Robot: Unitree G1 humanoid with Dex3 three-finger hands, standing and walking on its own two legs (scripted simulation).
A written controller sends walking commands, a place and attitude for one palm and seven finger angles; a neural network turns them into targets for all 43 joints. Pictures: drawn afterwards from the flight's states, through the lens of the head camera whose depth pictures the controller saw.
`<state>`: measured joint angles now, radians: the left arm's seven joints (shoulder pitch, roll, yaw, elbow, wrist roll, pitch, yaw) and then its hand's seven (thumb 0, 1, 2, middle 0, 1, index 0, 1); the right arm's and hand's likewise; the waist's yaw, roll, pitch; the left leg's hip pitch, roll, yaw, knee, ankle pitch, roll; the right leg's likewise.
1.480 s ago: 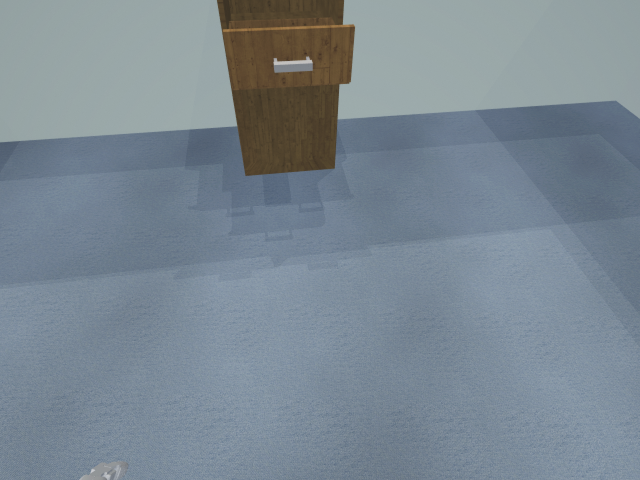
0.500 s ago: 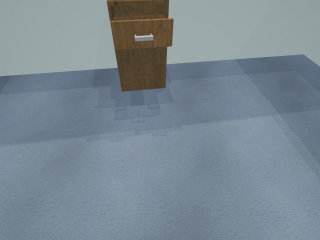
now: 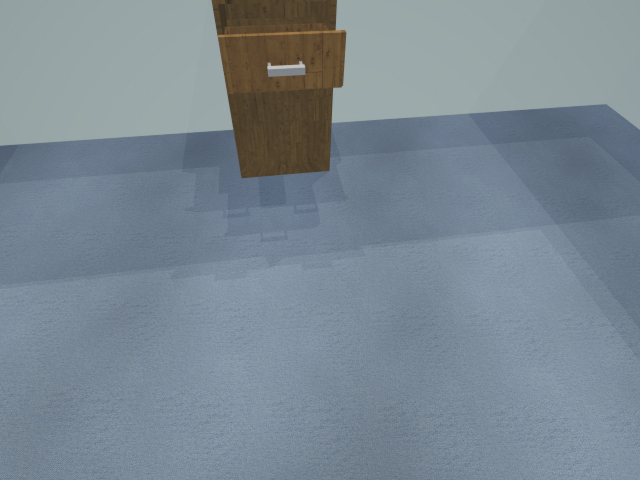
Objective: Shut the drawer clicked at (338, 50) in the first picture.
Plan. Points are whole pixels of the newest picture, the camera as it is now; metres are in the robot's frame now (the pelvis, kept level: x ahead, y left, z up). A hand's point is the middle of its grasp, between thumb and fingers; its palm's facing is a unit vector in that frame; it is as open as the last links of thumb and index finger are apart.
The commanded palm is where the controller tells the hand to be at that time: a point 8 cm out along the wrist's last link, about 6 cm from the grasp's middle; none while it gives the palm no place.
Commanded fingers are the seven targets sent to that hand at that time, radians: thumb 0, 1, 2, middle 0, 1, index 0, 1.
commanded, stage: walk to a spot facing it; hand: left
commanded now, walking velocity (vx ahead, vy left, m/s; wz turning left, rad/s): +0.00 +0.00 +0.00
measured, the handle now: (285, 67) +1.31 +0.18 -0.08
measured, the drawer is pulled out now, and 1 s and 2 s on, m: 0.30 0.30 0.30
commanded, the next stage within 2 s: turn to face it in 1.90 s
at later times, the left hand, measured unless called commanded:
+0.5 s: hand out of the picture +0.05 +0.20 -0.20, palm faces -0.08 -0.99 -0.12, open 7.4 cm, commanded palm none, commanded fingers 0.00 0.90 0.90 -0.20 -0.30 -0.20 -0.30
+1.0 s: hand (257, 351) +0.37 +0.14 -0.19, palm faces -0.19 -0.97 -0.18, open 7.3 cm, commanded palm none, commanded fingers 0.00 0.90 0.90 -0.20 -0.30 -0.20 -0.30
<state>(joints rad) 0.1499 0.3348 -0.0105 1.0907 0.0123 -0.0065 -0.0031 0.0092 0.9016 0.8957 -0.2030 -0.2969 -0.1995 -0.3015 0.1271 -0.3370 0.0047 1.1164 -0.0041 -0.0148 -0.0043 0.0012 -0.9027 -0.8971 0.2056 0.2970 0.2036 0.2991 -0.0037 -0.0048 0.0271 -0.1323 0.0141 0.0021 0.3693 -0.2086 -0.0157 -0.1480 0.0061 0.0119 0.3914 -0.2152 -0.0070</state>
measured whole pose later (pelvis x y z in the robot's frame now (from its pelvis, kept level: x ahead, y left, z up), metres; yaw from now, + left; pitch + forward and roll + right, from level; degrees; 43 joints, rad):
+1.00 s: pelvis +0.29 -0.03 -0.01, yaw -11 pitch -1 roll -2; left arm 0.25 0.18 0.05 1.06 0.03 -0.05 0.01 0.01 0.94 0.90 -0.20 -0.30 -0.20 -0.30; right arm 0.27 -0.14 -0.05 1.05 -0.02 -0.03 -0.01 0.00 -0.91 -0.90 0.20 0.30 0.20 0.30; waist -0.05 0.00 0.02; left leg -0.55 0.17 0.07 1.09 -0.29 -0.01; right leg -0.25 0.04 -0.16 0.50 -0.23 -0.08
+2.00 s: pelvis +0.69 -0.15 +0.00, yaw -18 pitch -1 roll -1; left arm 0.26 0.16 0.04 1.06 0.02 -0.08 0.01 -0.01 0.94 0.90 -0.20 -0.30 -0.20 -0.30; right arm 0.21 -0.18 -0.07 1.03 -0.02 -0.02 0.00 0.00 -0.93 -0.90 0.20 0.30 0.20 0.30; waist -0.03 0.04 0.00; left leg -0.58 0.14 0.08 0.98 -0.20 -0.02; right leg -0.13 0.01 -0.20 0.38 -0.25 -0.07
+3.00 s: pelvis +0.83 -0.22 +0.00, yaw +9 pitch +0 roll +3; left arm 0.27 0.18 0.03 0.95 0.03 -0.01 0.02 0.00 0.91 0.90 -0.20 -0.30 -0.20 -0.30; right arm 0.14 -0.24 -0.06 0.97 -0.01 0.07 0.01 0.00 -0.91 -0.90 0.20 0.30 0.20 0.30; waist 0.02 0.01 0.08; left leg -0.35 0.02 0.03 0.86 -0.46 -0.05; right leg -0.20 -0.10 -0.18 0.50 -0.29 -0.03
